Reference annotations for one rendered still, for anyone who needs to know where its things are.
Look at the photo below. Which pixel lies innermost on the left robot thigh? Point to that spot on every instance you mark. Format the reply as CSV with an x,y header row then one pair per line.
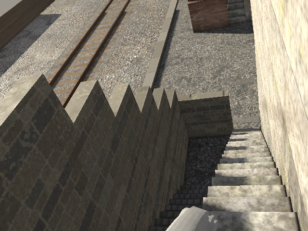
x,y
194,219

